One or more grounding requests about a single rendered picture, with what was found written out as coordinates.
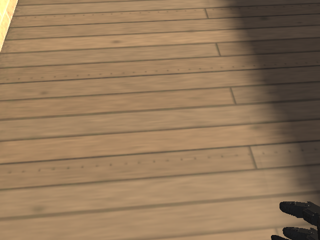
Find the robot right hand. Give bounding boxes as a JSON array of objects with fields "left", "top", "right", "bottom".
[{"left": 271, "top": 201, "right": 320, "bottom": 240}]

